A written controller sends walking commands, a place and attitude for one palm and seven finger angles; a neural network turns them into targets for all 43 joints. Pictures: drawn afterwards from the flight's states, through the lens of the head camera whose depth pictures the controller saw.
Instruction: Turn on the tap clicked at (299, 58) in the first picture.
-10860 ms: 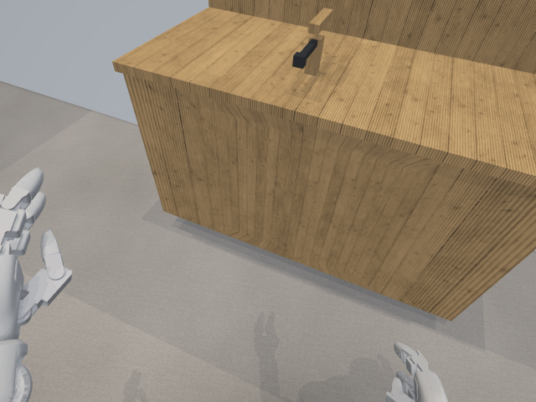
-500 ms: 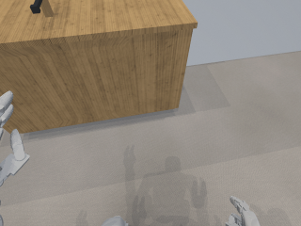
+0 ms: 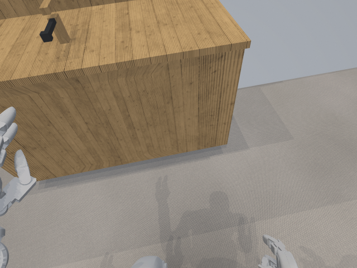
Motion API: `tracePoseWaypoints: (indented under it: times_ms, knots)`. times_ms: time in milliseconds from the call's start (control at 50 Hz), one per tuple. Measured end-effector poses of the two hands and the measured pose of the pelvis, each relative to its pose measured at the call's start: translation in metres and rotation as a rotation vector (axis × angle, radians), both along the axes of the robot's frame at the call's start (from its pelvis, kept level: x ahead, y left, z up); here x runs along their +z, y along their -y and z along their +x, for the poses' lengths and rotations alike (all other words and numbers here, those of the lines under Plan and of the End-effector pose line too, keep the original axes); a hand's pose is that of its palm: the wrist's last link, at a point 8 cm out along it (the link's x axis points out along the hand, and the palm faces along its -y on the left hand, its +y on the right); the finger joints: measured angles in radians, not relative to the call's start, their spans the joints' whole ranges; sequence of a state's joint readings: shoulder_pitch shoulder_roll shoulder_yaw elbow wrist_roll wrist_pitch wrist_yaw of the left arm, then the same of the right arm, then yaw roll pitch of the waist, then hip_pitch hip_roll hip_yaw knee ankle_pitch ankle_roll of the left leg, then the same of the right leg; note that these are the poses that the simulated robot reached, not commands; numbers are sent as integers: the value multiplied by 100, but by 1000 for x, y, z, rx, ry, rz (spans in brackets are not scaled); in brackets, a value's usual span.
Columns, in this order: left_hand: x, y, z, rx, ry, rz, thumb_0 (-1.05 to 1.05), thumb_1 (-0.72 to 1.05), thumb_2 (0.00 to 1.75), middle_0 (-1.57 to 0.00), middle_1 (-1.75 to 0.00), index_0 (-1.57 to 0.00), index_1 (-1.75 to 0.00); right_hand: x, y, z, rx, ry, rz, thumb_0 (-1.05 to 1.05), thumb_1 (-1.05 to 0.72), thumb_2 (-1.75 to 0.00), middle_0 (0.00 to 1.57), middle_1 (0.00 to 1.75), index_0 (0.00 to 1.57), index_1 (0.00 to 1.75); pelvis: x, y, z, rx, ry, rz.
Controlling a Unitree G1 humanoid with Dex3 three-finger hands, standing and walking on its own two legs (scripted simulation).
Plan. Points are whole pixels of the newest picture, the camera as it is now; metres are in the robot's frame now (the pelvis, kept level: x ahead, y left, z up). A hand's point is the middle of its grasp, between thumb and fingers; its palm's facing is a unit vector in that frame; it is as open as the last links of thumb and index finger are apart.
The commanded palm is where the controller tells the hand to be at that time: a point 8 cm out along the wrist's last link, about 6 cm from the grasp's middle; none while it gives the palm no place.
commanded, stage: take the last steps up to it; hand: left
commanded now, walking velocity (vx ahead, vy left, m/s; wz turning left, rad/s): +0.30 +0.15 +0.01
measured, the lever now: (46, 36) +0.78 +0.51 +0.13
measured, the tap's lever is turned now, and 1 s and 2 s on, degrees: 0 0 0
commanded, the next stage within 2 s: come to a stop and stand still in 1.36 s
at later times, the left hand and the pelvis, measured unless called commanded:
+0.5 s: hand (25, 112) +0.35 +0.32 +0.19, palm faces +0.37 -0.83 -0.42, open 7.4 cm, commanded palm +0.29 +0.36 +0.19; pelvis +0.12 +0.09 +0.00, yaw -3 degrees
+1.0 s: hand (29, 86) +0.44 +0.37 +0.18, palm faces +0.32 -0.85 -0.41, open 7.4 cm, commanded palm +0.39 +0.42 +0.19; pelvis +0.22 +0.15 +0.00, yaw -3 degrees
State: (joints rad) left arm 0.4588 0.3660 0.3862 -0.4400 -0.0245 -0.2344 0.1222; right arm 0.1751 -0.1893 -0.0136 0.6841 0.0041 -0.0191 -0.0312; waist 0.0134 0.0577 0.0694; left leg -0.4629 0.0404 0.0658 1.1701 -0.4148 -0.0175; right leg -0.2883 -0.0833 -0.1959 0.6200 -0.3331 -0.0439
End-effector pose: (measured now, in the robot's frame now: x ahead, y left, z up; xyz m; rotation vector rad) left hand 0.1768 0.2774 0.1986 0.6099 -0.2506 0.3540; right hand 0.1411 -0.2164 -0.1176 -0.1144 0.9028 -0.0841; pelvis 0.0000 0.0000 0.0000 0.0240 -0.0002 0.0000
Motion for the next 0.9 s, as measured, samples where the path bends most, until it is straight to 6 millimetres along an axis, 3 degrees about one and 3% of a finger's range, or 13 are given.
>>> tracePoseWaypoints:
  times_ms: [120,220,320,420,500,560,640,700,800,900]
  knots:
    - [-15,-13,26,19,-71,-70,1,89,90,-22,-30,-21,-30,20,15,29,6,-18,-92,1,-91,-90,20,30,20,30,12,-14,28,14,-12,20]
    - [-4,-25,56,-65,5,-56,1,89,90,-22,-30,-21,-30,38,9,62,-4,19,-178,1,-91,-90,20,30,20,30,9,-37,55,8,-4,21]
    - [9,-58,92,-126,174,22,1,89,90,-22,-31,-21,-30,41,-20,101,-79,127,-198,1,-91,-90,20,30,20,30,-9,-69,85,-22,17,6]
    - [6,-86,127,-92,161,-18,1,89,90,-22,-30,-21,-30,44,-68,123,-88,169,-82,1,-91,-90,20,30,20,30,-3,-81,103,-39,2,-13]
    - [3,-83,138,-95,108,-63,1,89,90,-21,-30,-21,-30,40,-96,130,-64,157,-15,1,-91,-90,20,30,20,30,3,-88,118,-46,-11,-17]
    - [5,-75,141,-106,73,-53,1,89,90,-21,-30,-20,-30,30,-106,134,-40,129,10,1,-90,-90,20,30,20,30,4,-90,130,-42,-9,-14]
    - [7,-73,147,-80,57,13,1,89,90,-22,-30,-21,-30,10,-104,143,-19,86,17,1,-90,-90,21,30,21,30,-5,-86,148,-31,2,-13]
    - [3,-83,158,-36,58,-12,1,89,90,-22,-30,-21,-30,3,-94,151,-8,36,-9,1,-90,-90,21,30,21,30,-4,-89,159,-24,8,-15]
    - [-10,-101,184,7,20,-91,1,89,90,-22,-30,-21,-30,20,-75,166,-31,15,-86,1,-91,-90,21,30,20,30,7,-99,177,-27,1,-1]
    - [-15,-107,208,-71,10,-117,1,89,90,-22,-30,-21,-30,43,-69,187,-56,45,-180,1,-91,-90,20,30,20,30,10,-118,195,-27,4,1]
